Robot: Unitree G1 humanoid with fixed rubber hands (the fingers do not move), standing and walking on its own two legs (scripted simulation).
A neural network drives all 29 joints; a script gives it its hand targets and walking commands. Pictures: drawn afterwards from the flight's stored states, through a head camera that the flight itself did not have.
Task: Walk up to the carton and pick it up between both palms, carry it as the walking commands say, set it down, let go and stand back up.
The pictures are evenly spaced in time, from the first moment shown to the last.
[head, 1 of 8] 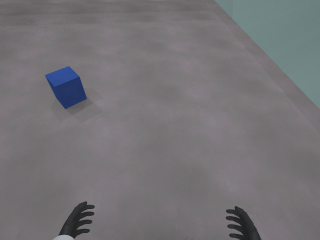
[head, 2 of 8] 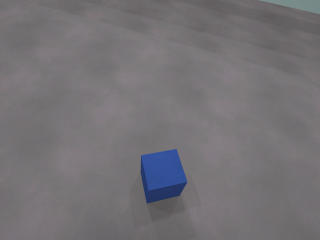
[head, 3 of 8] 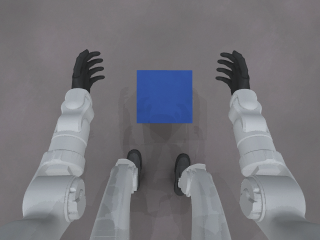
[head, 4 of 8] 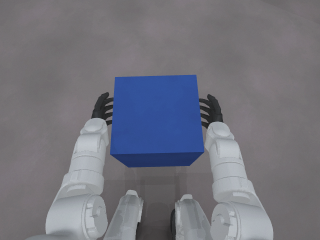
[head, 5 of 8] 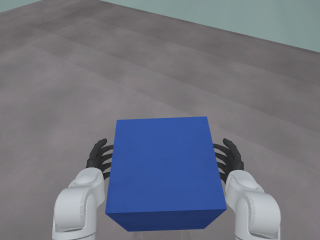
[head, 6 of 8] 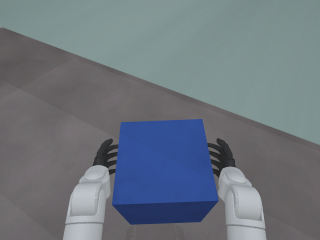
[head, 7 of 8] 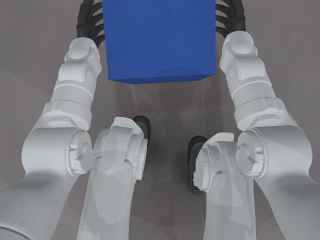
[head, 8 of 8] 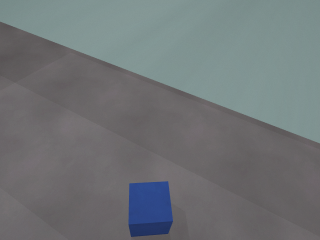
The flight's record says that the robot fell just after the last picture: no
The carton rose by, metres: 0.68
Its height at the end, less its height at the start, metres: +0.00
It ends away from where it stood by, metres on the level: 2.79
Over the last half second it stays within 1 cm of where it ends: yes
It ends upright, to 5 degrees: yes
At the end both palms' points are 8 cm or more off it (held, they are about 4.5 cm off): yes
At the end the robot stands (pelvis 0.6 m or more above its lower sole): yes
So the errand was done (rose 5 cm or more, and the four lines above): yes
